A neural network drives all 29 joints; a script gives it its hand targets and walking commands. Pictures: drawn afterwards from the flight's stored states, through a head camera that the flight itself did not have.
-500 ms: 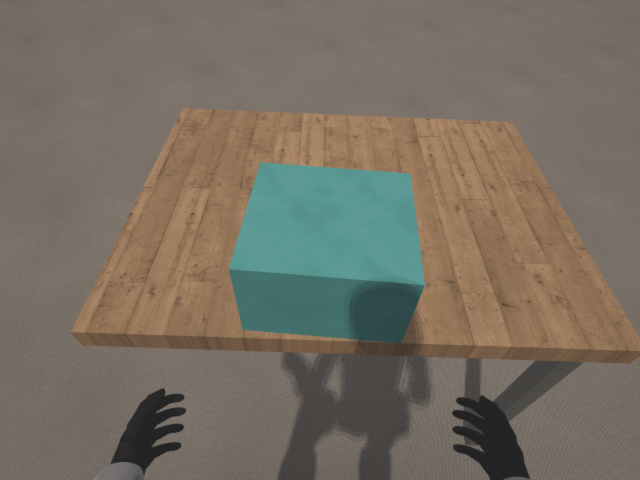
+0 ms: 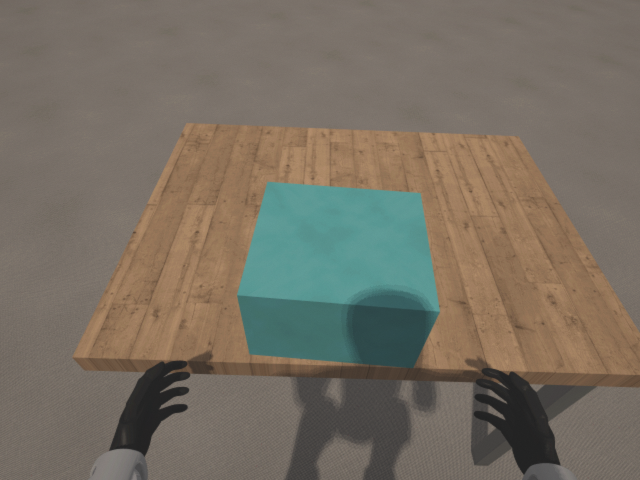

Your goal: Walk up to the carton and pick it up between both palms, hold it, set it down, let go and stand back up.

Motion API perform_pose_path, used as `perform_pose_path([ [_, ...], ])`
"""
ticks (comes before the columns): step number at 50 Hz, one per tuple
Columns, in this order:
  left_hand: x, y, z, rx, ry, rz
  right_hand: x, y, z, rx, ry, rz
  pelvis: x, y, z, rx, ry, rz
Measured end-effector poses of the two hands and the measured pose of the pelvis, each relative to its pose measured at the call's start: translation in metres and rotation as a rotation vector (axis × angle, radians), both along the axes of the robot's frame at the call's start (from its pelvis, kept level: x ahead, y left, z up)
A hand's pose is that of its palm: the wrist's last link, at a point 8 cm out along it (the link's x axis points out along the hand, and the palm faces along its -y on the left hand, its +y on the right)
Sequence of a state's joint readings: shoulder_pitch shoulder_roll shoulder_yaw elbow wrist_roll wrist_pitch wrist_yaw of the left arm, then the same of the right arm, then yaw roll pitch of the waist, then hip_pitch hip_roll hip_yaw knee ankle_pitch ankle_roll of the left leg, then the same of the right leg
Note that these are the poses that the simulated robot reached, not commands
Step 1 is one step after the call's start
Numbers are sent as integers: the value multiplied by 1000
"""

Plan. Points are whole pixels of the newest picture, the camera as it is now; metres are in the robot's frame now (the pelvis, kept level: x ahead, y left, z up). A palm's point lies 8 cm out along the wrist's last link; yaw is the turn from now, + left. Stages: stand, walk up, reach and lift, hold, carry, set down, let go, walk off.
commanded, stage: reach and lift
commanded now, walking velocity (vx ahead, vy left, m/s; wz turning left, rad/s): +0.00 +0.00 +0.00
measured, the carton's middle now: (337, 271) +0.42 +0.00 -0.01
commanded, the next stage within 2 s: none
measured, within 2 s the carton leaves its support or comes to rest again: neither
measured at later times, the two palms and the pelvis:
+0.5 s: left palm (149, 373) +0.23 +0.23 +0.03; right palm (527, 382) +0.23 -0.23 +0.03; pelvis +0.00 +0.00 +0.00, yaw +1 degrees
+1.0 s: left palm (168, 289) +0.32 +0.22 +0.07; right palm (530, 314) +0.30 -0.24 +0.07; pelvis -0.01 -0.01 +0.00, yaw +0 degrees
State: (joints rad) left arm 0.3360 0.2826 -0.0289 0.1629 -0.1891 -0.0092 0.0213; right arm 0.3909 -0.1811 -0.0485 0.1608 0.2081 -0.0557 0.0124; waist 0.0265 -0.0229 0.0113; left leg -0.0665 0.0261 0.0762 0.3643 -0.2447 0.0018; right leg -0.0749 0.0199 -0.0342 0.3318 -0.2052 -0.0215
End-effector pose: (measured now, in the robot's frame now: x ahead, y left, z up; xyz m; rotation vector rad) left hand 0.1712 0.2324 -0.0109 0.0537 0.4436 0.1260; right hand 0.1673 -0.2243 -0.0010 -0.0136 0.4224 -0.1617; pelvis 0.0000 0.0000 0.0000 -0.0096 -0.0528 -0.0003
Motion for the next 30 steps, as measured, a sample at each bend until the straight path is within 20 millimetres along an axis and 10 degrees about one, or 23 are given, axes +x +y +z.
perform_pose_path([
  [30, 80, -10, 54, -27, -161, -33, 81, -10, 43, 32, -183, 9, -1, -4, 0, 3, -7, 9],
])
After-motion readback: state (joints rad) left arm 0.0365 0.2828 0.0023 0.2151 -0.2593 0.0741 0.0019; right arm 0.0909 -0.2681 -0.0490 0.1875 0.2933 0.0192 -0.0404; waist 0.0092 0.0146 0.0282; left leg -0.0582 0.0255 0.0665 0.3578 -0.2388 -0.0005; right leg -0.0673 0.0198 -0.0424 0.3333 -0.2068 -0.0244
